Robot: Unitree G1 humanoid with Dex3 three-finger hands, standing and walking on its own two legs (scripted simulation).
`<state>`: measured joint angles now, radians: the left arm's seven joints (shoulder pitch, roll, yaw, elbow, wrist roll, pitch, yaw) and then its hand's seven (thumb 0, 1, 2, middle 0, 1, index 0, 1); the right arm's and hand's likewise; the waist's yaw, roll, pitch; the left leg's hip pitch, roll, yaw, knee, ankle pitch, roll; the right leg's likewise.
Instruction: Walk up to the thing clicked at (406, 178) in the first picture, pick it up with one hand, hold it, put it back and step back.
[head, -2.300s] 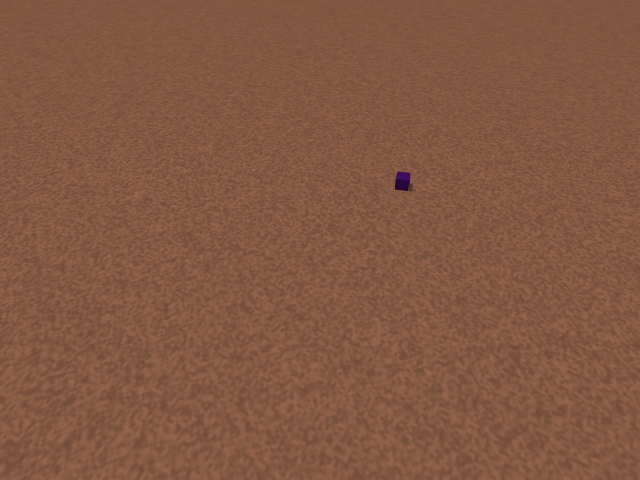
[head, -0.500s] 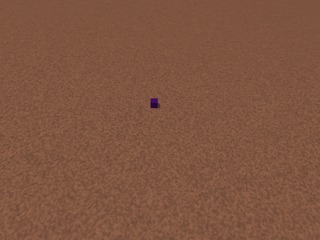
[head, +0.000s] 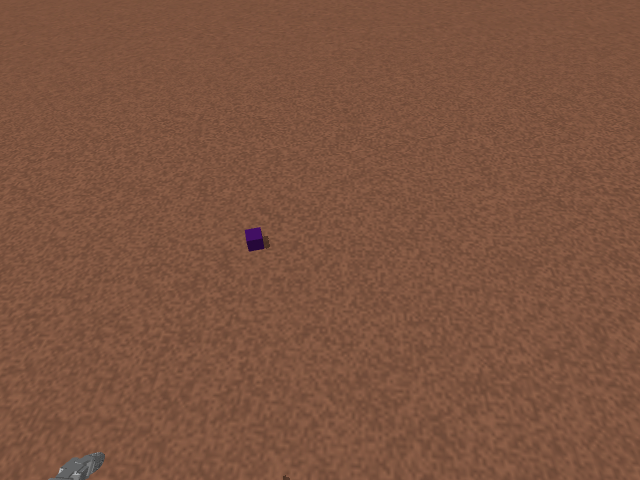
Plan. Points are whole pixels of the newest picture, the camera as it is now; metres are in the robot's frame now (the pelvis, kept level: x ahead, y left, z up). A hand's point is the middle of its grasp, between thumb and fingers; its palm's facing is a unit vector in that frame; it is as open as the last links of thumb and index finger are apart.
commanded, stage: walk up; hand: left
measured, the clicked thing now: (254, 239) +1.14 +0.27 -0.72
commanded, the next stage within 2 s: none
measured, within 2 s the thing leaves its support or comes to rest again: neither
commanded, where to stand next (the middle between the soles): +0.73 +0.03 m, yaw -1 degrees
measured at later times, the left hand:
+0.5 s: hand (115, 408) +0.28 +0.31 -0.13, palm faces -0.10 -0.93 -0.35, open 7.4 cm
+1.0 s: hand (161, 299) +0.45 +0.28 -0.10, palm faces -0.01 -0.91 -0.41, open 7.4 cm
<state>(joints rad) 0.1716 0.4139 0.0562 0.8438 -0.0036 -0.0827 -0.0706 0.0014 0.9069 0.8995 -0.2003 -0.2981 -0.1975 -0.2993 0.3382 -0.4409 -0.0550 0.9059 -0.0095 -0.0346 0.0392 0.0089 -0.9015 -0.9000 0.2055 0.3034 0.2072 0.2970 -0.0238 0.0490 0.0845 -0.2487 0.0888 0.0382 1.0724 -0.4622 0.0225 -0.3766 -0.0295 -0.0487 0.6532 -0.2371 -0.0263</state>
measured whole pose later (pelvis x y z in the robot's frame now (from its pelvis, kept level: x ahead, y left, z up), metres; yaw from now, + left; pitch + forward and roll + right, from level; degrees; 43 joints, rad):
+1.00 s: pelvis +0.40 +0.00 +0.02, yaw +0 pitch -2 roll +0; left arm 0.32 0.40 0.04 0.86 0.02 -0.10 -0.05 0.00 0.90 0.90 -0.21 -0.30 -0.20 -0.30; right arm 0.28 -0.43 -0.06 0.88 -0.03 -0.03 0.08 0.01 -0.90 -0.90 0.20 0.30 0.21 0.30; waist 0.03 0.06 0.06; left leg -0.50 0.09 0.00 0.78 -0.26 0.01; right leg -0.18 -0.03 -0.11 0.48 -0.26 -0.03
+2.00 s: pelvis +0.66 +0.04 +0.00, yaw +1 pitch -2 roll -1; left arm 0.17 0.38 0.00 1.01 -0.01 -0.02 -0.01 0.00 0.91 0.90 -0.20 -0.30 -0.20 -0.30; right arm 0.18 -0.37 -0.01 1.01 -0.01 0.00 0.02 0.01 -0.90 -0.90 0.21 0.30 0.21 0.30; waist 0.01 0.00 0.07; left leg -0.34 0.04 0.02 0.65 -0.27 -0.01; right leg -0.30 -0.05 -0.04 0.62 -0.28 0.02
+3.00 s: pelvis +0.69 +0.04 +0.03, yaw +1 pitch -2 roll +0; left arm 0.07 0.34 0.01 1.17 0.01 -0.01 -0.01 0.00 0.91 0.90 -0.20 -0.30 -0.20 -0.30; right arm 0.09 -0.35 -0.01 1.18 -0.01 0.00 0.02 0.01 -0.90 -0.90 0.21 0.30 0.21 0.30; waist -0.01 0.01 0.05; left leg -0.16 0.03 0.02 0.33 -0.14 -0.02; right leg -0.13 -0.05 -0.04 0.32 -0.17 0.03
